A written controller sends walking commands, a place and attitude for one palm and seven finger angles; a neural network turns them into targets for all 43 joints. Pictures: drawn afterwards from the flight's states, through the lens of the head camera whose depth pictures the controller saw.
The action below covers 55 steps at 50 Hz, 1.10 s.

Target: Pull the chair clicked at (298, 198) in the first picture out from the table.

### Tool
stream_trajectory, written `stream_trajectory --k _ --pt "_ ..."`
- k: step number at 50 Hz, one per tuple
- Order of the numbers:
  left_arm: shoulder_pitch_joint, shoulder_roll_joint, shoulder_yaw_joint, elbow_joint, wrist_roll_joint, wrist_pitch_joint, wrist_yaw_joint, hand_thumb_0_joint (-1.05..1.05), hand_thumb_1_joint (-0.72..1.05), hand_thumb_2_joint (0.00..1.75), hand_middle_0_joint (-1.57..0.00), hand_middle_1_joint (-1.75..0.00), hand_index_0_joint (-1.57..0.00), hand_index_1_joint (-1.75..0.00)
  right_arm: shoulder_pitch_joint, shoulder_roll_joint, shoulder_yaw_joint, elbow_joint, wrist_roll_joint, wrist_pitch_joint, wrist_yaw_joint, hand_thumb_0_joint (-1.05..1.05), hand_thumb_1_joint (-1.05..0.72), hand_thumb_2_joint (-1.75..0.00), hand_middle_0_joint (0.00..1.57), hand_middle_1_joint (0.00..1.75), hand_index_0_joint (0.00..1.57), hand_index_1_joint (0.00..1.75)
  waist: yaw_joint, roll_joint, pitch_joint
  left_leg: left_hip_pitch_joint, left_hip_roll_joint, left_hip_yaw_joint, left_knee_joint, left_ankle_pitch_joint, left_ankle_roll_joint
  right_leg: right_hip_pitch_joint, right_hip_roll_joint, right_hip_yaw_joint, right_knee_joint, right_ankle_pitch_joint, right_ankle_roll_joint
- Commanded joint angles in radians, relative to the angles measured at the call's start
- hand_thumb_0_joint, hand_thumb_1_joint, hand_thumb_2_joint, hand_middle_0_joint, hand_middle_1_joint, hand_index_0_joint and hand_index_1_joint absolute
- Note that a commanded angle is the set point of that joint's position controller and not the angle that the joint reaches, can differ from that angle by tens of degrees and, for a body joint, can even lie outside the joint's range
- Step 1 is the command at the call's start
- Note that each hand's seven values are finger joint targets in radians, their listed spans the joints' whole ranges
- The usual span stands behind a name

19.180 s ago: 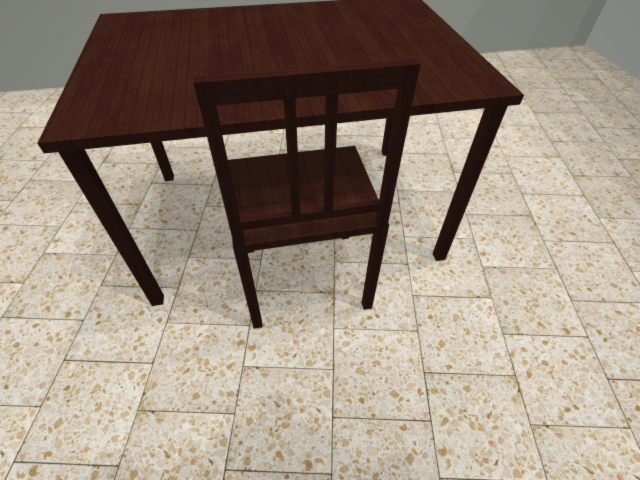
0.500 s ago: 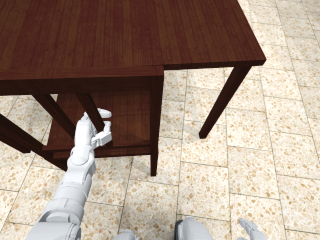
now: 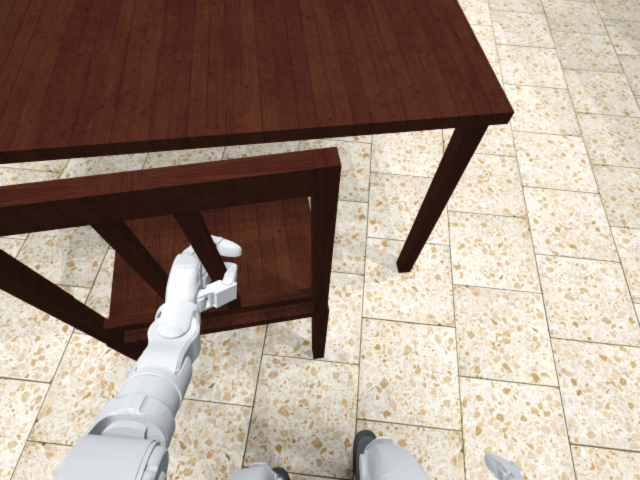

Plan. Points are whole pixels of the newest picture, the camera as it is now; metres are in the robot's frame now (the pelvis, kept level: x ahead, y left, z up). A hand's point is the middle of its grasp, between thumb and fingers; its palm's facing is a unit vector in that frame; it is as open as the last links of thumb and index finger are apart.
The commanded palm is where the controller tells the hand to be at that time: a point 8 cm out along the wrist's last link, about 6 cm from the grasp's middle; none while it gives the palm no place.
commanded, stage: step backward, pulling the chair out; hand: left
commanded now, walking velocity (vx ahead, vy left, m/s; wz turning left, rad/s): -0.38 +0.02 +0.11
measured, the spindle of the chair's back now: (154, 275) +0.39 +0.23 -0.06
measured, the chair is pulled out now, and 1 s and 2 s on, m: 0.10 0.21 0.28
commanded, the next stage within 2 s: none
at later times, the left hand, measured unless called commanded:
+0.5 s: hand (243, 349) +0.28 +0.09 -0.06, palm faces -0.02 -0.99 -0.16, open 5.2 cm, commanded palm +0.29 +0.15 -0.06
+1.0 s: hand (241, 362) +0.26 +0.10 -0.06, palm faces -0.02 -0.99 -0.16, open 5.3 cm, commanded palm +0.26 +0.15 -0.06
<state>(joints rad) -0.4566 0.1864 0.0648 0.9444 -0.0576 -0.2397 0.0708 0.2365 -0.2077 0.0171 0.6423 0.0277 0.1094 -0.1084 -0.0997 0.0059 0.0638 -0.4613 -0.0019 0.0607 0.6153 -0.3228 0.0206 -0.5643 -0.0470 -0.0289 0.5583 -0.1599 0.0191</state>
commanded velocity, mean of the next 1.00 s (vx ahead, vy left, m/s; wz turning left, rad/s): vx -0.38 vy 0.00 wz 0.08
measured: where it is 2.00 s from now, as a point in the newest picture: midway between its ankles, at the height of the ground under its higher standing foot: outside the picture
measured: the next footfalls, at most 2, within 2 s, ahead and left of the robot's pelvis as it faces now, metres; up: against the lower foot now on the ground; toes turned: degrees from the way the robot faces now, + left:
right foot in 1.44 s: -0.04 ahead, -0.15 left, +0.00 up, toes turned +1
left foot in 1.70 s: -0.06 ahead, +0.11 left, +0.00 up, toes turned +3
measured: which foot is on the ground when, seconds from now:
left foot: down 0.00-1.00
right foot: down 0.00-1.00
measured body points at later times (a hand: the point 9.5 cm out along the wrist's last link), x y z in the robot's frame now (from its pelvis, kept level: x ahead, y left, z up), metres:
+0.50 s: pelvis -0.06 -0.01 +0.00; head +0.01 -0.02 +0.44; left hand +0.28 +0.15 -0.05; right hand +0.02 -0.28 -0.13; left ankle -0.02 +0.10 -0.73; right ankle +0.06 -0.14 -0.72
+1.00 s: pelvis -0.09 -0.01 -0.01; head -0.01 -0.02 +0.44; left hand +0.26 +0.15 -0.05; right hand +0.00 -0.28 -0.14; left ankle -0.06 +0.10 -0.73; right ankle +0.03 -0.14 -0.72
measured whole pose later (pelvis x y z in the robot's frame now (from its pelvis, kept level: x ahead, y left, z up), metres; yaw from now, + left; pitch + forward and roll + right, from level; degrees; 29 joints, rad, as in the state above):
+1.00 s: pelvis -0.09 -0.01 -0.01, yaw +3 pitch +2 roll +1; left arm -0.49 0.12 -0.04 1.02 -0.06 -0.20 0.10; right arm 0.25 -0.27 0.01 0.72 0.03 -0.03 -0.13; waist -0.07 0.00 0.13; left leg -0.41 -0.03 0.02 0.65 -0.28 0.01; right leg -0.54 -0.07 -0.03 0.67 -0.18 0.00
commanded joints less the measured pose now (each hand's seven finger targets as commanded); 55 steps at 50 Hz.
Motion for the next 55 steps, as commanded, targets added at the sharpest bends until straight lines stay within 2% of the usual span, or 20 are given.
stream_trajectory --k 1,11,17,20,25,29,32,34,36,38,40,42,44,46,47,49,50,52,54,55 --pt "-0.228 0.151 -0.025 -0.211 0.052 -0.048 0.018 0.00 0.90 0.90 -0.50 -1.45 -0.50 -1.45 0.075 -0.161 -0.063 -0.082 0.003 -0.028 -0.021 0.00 -0.90 -0.90 0.20 0.30 0.20 0.30 0.028 0.108 -0.544 0.200 0.140 -0.101 -0.065 0.556 -0.045 0.324 -0.093 0.060 0.040 0.510 -0.043" --pt "-0.294 0.160 -0.043 -0.197 0.039 -0.053 0.042 0.00 0.90 0.90 -0.50 -1.45 -0.50 -1.45 0.027 -0.164 -0.052 -0.077 0.023 -0.065 -0.030 0.00 -0.90 -0.90 0.20 0.30 0.20 0.30 0.044 0.081 -0.431 0.064 0.124 -0.104 -0.131 0.140 -0.005 0.299 -0.082 0.074 -0.009 0.062 -0.027" --pt "-0.315 0.170 -0.050 -0.128 0.039 -0.062 0.060 0.00 0.90 0.90 -0.50 -1.45 -0.50 -1.45 0.057 -0.164 -0.056 -0.036 0.035 -0.110 -0.023 0.00 -0.90 -0.90 0.20 0.30 0.20 0.30 0.046 -0.077 -0.395 0.124 0.017 -0.064 -0.009 -0.090 -0.018 0.231 -0.204 0.195 -0.258 -0.212 -0.075" --pt "-0.316 0.143 -0.070 -0.113 0.039 -0.063 0.062 0.00 0.90 0.90 -0.50 -1.45 -0.50 -1.45 0.050 -0.169 -0.048 -0.017 0.032 -0.133 -0.021 0.00 -0.90 -0.90 0.20 0.30 0.20 0.30 0.047 -0.056 -0.384 0.173 0.029 -0.074 -0.050 -0.054 -0.014 0.217 -0.196 0.157 -0.258 -0.200 -0.066" --pt "-0.351 0.093 -0.106 -0.133 0.033 -0.070 0.060 0.00 0.90 0.90 -0.50 -1.45 -0.50 -1.45 0.013 -0.177 -0.031 -0.041 0.036 -0.159 -0.035 0.00 -0.90 -0.90 0.20 0.30 0.20 0.30 0.064 0.117 -0.345 0.037 0.161 -0.180 -0.258 -0.076 0.030 0.258 -0.042 0.038 0.025 -0.204 -0.017" --pt "-0.374 0.106 -0.080 -0.131 0.035 -0.059 0.055 0.00 0.90 0.90 -0.50 -1.45 -0.50 -1.45 0.023 -0.169 -0.044 -0.019 0.018 -0.162 -0.040 0.00 -0.90 -0.90 0.20 0.30 0.20 0.30 0.063 0.110 -0.394 0.103 0.200 -0.181 -0.167 0.291 0.046 0.297 -0.033 0.051 0.129 0.045 -0.014" --pt "-0.368 0.108 -0.082 -0.111 0.044 -0.041 0.049 0.00 0.90 0.90 -0.50 -1.45 -0.50 -1.45 -0.002 -0.168 -0.044 -0.025 0.016 -0.157 -0.035 0.00 -0.90 -0.90 0.20 0.30 0.20 0.30 0.073 0.117 -0.308 -0.067 0.180 -0.159 -0.171 0.051 0.029 0.323 -0.064 0.080 0.124 -0.072 -0.038" --pt "-0.364 0.113 -0.082 -0.111 0.041 -0.040 0.054 0.00 0.90 0.90 -0.50 -1.45 -0.50 -1.45 0.008 -0.161 -0.043 -0.028 0.021 -0.165 -0.031 0.00 -0.90 -0.90 0.20 0.30 0.20 0.30 0.076 0.017 -0.269 -0.124 0.118 -0.129 -0.089 -0.190 0.014 0.276 -0.126 0.168 0.024 -0.228 -0.073" --pt "-0.320 0.154 -0.046 -0.079 0.041 -0.040 0.061 0.00 0.90 0.90 -0.50 -1.45 -0.50 -1.45 0.061 -0.166 -0.059 -0.006 0.020 -0.172 -0.027 0.00 -0.90 -0.90 0.20 0.30 0.20 0.30 0.072 -0.182 -0.319 0.007 0.010 -0.098 0.116 -0.213 -0.026 0.188 -0.237 0.326 -0.234 -0.354 -0.124" --pt "-0.311 0.142 -0.044 -0.058 0.046 -0.032 0.061 0.00 0.90 0.90 -0.50 -1.45 -0.50 -1.45 0.063 -0.157 -0.056 0.014 0.016 -0.183 -0.015 0.00 -0.90 -0.90 0.20 0.30 0.20 0.30 0.075 -0.229 -0.381 0.069 -0.025 -0.087 0.275 -0.199 -0.044 0.257 -0.321 0.343 -0.299 -0.221 -0.166" --pt "-0.341 0.135 -0.039 -0.075 0.047 -0.024 0.058 0.00 0.90 0.90 -0.50 -1.45 -0.50 -1.45 0.048 -0.154 -0.044 0.022 0.016 -0.188 -0.009 0.00 -0.90 -0.90 0.20 0.30 0.20 0.30 0.060 -0.194 -0.411 0.089 -0.002 -0.112 0.218 -0.198 -0.040 0.317 -0.315 0.256 -0.229 -0.036 -0.153" --pt "-0.348 0.118 -0.058 -0.074 0.043 -0.014 0.057 0.00 0.90 0.90 -0.50 -1.45 -0.50 -1.45 0.057 -0.163 -0.034 0.043 0.014 -0.189 -0.014 0.00 -0.90 -0.90 0.20 0.30 0.20 0.30 0.039 -0.119 -0.402 0.156 0.015 -0.104 -0.011 -0.104 -0.035 0.309 -0.257 0.154 -0.155 0.058 -0.101" --pt "-0.342 0.094 -0.077 -0.090 0.041 -0.019 0.051 0.00 0.90 0.90 -0.50 -1.45 -0.50 -1.45 0.045 -0.196 -0.046 0.024 0.009 -0.189 -0.026 0.00 -0.90 -0.90 0.20 0.30 0.20 0.30 0.050 0.023 -0.380 0.109 0.097 -0.181 -0.174 0.058 0.005 0.317 -0.122 0.074 -0.051 0.028 -0.028" --pt "-0.392 0.059 -0.118 -0.159 0.035 -0.030 0.047 0.00 0.90 0.90 -0.50 -1.45 -0.50 -1.45 -0.002 -0.190 -0.037 -0.022 0.010 -0.182 -0.023 0.00 -0.90 -0.90 0.20 0.30 0.20 0.30 0.069 0.211 -0.365 0.016 0.205 -0.240 -0.271 0.019 0.047 0.335 -0.049 0.022 0.133 -0.150 -0.017" --pt "-0.421 0.041 -0.124 -0.186 0.034 -0.029 0.045 0.00 0.90 0.90 -0.50 -1.45 -0.50 -1.45 -0.014 -0.175 -0.030 -0.034 0.006 -0.178 -0.024 0.00 -0.90 -0.90 0.20 0.30 0.20 0.30 0.069 0.230 -0.343 -0.009 0.234 -0.273 -0.280 0.072 0.064 0.326 -0.025 0.018 0.219 -0.140 -0.019" --pt "-0.418 0.056 -0.094 -0.161 0.036 -0.027 0.043 0.00 0.90 0.90 -0.50 -1.45 -0.50 -1.45 0.018 -0.169 -0.047 -0.013 0.000 -0.173 -0.027 0.00 -0.90 -0.90 0.20 0.30 0.20 0.30 0.068 0.103 -0.382 0.115 0.240 -0.254 -0.144 0.437 0.069 0.327 -0.026 0.039 0.178 0.050 -0.016" --pt "-0.417 0.054 -0.093 -0.142 0.044 -0.027 0.041 0.00 0.90 0.90 -0.50 -1.45 -0.50 -1.45 0.031 -0.172 -0.055 -0.003 -0.002 -0.173 -0.025 0.00 -0.90 -0.90 0.20 0.30 0.20 0.30 0.063 0.051 -0.403 0.158 0.221 -0.218 -0.088 0.533 0.043 0.339 -0.041 0.045 0.116 0.178 -0.020" --pt "-0.431 0.049 -0.113 -0.126 0.057 -0.029 0.033 0.00 0.90 0.90 -0.50 -1.45 -0.50 -1.45 0.034 -0.171 -0.059 0.009 -0.006 -0.173 -0.020 0.00 -0.90 -0.90 0.20 0.30 0.20 0.30 0.050 0.069 -0.367 0.135 0.193 -0.177 -0.086 0.477 0.001 0.342 -0.075 0.070 0.084 0.283 -0.034" --pt "-0.416 0.109 -0.074 -0.124 0.054 -0.038 0.039 0.00 0.90 0.90 -0.50 -1.45 -0.50 -1.45 0.058 -0.175 -0.070 0.026 0.001 -0.165 -0.027 0.00 -0.90 -0.90 0.20 0.30 0.20 0.30 0.041 0.046 -0.491 0.190 0.154 -0.127 -0.023 0.498 -0.034 0.400 -0.119 0.109 0.049 0.478 -0.049" --pt "-0.397 0.119 -0.069 -0.114 0.050 -0.034 0.038 0.00 0.90 0.90 -0.50 -1.45 -0.50 -1.45 0.051 -0.170 -0.071 0.020 0.005 -0.159 -0.027 0.00 -0.90 -0.90 0.20 0.30 0.20 0.30 0.045 0.016 -0.502 0.156 0.129 -0.115 0.001 0.372 -0.045 0.404 -0.154 0.137 0.023 0.437 -0.066"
